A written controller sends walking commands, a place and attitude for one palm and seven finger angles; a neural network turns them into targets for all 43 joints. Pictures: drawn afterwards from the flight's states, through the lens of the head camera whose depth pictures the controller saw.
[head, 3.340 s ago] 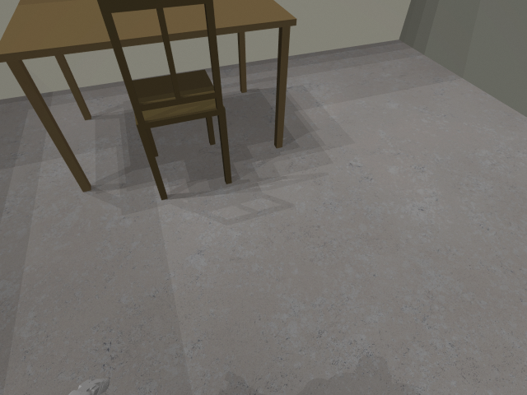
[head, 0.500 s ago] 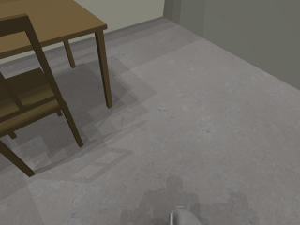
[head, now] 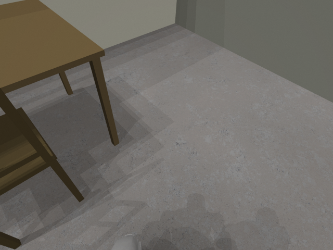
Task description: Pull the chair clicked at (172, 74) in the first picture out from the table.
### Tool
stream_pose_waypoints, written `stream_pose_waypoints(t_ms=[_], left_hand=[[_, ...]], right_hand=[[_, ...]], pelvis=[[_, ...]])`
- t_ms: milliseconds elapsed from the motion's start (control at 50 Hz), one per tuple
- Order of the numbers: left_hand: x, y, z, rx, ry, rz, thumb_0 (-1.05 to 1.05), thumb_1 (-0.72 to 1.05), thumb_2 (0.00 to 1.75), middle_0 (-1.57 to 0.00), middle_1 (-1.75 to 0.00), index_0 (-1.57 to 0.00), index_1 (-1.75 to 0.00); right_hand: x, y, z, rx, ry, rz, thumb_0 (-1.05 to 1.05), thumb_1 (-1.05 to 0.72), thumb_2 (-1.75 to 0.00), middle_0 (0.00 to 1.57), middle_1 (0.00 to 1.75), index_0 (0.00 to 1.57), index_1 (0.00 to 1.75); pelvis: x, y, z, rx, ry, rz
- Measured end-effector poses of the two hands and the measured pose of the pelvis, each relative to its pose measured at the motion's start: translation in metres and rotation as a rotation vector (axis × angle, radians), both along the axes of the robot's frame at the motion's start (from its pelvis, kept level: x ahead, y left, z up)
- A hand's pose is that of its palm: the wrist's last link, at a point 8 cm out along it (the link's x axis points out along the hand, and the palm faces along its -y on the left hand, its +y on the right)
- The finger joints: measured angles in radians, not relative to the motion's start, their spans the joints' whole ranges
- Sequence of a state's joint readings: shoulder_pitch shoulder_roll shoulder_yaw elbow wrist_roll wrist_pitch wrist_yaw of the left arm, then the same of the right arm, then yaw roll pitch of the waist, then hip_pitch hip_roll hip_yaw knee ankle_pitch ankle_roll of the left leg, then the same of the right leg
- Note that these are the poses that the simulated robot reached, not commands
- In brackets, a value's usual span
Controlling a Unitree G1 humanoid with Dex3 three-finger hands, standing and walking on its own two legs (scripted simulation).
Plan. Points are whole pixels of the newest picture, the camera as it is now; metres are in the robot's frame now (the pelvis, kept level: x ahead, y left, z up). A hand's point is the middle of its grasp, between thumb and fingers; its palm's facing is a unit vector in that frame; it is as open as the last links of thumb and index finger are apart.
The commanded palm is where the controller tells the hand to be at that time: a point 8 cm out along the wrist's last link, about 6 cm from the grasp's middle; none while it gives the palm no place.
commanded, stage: turn to face it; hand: left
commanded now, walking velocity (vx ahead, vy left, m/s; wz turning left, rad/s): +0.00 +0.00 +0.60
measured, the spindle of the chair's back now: out of the picture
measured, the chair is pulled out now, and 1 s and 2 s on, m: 0.00 0.00 0.00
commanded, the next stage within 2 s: take the last steps up to it in 1.16 s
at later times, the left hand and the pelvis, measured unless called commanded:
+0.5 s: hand out of the picture +0.12 +0.24 -0.15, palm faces +0.27 -0.93 -0.26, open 7.4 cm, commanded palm none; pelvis +0.06 +0.01 +0.01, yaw +15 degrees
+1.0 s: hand out of the picture -0.02 +0.15 -0.15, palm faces +0.56 -0.79 -0.26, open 7.4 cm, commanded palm none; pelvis +0.06 -0.03 +0.01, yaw +34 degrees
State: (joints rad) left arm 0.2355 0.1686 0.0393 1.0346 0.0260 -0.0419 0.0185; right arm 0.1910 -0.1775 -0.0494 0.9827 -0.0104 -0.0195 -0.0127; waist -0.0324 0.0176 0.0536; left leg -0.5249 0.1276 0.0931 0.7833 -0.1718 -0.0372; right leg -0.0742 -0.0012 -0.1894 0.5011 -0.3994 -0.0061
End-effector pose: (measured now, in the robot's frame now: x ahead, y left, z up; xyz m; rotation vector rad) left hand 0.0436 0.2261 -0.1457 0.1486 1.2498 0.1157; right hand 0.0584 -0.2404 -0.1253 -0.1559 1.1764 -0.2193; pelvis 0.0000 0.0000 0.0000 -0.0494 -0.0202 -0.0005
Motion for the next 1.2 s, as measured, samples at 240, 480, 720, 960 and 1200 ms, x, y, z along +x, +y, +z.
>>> stream_pose_waypoints(t_ms=[240, 480, 720, 960, 1200], left_hand=[[0.047, 0.057, 0.004, 0.019, -0.017, 0.132, 0.0, 0.91, 0.9, -0.2, -0.3, -0.2, -0.3], [0.052, 0.064, 0.031, 0.097, -0.08, 0.242, 0.0, 0.91, 0.9, -0.2, -0.3, -0.2, -0.3], [-0.004, 0.002, 0.051, 0.159, -0.054, 0.403, 0.0, 0.9, 0.9, -0.2, -0.3, -0.2, -0.3], [-0.074, -0.038, 0.039, 0.092, 0.035, 0.588, 0.0, 0.9, 0.9, -0.2, -0.3, -0.2, -0.3], [-0.157, -0.024, 0.008, 0.013, 0.173, 0.75, 0.0, 0.91, 0.9, -0.2, -0.3, -0.2, -0.3]], right_hand=[[0.074, 0.047, 0.007, -0.015, 0.048, 0.139, 0.0, -0.92, -0.9, 0.2, 0.3, 0.2, 0.29], [0.095, 0.022, 0.009, -0.011, 0.101, 0.219, 0.0, -0.91, -0.9, 0.2, 0.3, 0.2, 0.3], [0.148, -0.022, -0.009, 0.016, 0.108, 0.367, 0.01, -0.9, -0.9, 0.19, 0.29, 0.2, 0.29], [0.208, 0.02, -0.005, -0.006, 0.112, 0.603, 0.01, -0.91, -0.9, 0.19, 0.29, 0.19, 0.29], [0.238, 0.124, 0.022, -0.017, -0.068, 0.795, 0.0, -0.9, -0.9, 0.2, 0.29, 0.2, 0.29]], pelvis=[[0.044, 0.035, 0.005, 0.005, 0.025, 0.105], [0.058, 0.016, 0.013, 0.011, 0.048, 0.249], [0.066, -0.033, 0.012, 0.067, 0.044, 0.418], [0.065, -0.034, 0.013, 0.083, 0.053, 0.579], [0.049, -0.003, 0.008, 0.038, 0.037, 0.659]])
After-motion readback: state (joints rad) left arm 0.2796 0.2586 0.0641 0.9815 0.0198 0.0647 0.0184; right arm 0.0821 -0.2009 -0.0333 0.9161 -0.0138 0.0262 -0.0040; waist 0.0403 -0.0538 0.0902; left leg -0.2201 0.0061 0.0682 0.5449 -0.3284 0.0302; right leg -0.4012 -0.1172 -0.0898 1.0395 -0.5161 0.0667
